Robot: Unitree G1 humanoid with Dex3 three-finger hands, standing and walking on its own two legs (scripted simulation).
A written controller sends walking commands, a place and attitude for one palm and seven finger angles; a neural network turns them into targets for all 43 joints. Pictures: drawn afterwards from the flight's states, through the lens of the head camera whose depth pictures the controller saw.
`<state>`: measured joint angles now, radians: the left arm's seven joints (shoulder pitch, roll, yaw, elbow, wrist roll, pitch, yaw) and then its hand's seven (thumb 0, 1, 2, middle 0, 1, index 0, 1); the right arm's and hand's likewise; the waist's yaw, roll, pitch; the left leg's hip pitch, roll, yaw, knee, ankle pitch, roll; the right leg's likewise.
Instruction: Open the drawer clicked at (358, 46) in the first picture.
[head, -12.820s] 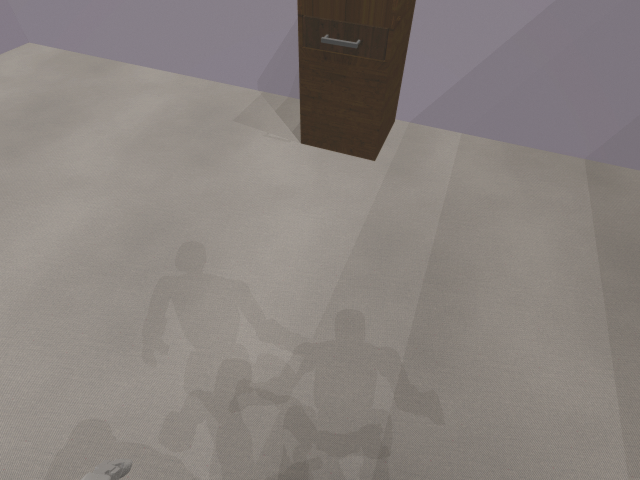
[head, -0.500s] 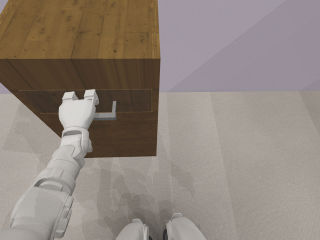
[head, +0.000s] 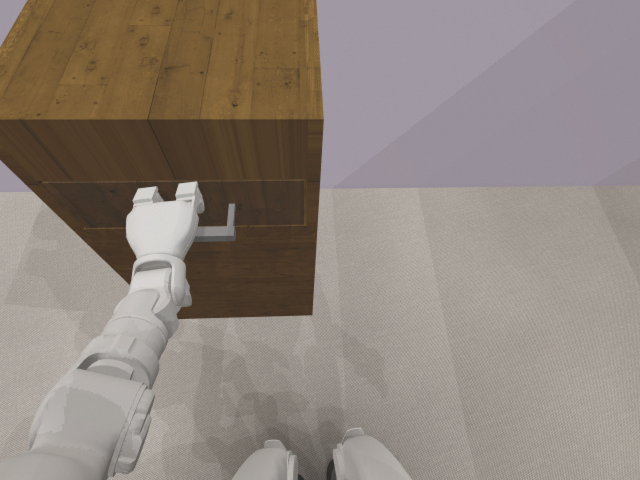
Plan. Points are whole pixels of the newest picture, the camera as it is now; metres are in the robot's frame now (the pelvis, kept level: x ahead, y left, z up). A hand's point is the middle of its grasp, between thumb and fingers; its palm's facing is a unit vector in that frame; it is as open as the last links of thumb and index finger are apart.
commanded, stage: move the hooked fingers above the handle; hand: left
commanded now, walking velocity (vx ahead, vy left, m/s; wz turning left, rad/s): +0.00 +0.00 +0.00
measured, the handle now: (184, 223) +0.51 +0.20 -0.09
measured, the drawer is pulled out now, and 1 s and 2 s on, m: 0.00 0.00 0.00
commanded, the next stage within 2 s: lower the fingers behind the handle in 1.94 s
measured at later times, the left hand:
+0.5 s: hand (182, 240) +0.45 +0.18 -0.05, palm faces -0.07 -0.03 -1.00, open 13.7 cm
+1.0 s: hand (186, 234) +0.46 +0.18 -0.05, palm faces -0.05 -0.03 -1.00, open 13.6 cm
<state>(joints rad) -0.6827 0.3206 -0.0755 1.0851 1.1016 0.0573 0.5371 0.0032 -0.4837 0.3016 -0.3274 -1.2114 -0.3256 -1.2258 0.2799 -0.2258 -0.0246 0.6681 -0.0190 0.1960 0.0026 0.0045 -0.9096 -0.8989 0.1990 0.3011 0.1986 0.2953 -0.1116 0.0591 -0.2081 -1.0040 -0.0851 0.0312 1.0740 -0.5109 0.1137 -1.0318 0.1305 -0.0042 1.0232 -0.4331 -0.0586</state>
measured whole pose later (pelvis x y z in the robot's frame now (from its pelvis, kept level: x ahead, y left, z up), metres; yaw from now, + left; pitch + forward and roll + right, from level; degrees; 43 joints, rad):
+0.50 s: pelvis +0.00 +0.00 +0.00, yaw +0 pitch +26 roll -2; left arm -0.72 0.33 -0.09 1.11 1.10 0.06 0.54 0.00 -0.48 0.30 -0.33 -1.21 -0.33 -1.24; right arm 0.28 -0.23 -0.02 0.67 -0.02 0.19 0.00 0.00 -0.91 -0.90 0.20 0.30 0.20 0.30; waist -0.12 0.06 -0.21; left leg -1.02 -0.08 0.02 1.09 -0.51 0.11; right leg -1.05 0.13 -0.01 1.03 -0.43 -0.07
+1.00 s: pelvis +0.00 -0.01 +0.00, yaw +1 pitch +27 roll -2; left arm -0.72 0.35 -0.07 1.09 1.11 0.03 0.55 0.00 -0.48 0.30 -0.32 -1.20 -0.34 -1.24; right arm 0.26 -0.23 -0.02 0.67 -0.02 0.18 -0.01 0.00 -0.91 -0.90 0.20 0.30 0.20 0.30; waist -0.12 0.05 -0.21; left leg -1.03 -0.08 0.02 1.09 -0.52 0.10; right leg -1.06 0.13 -0.02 1.04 -0.44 -0.08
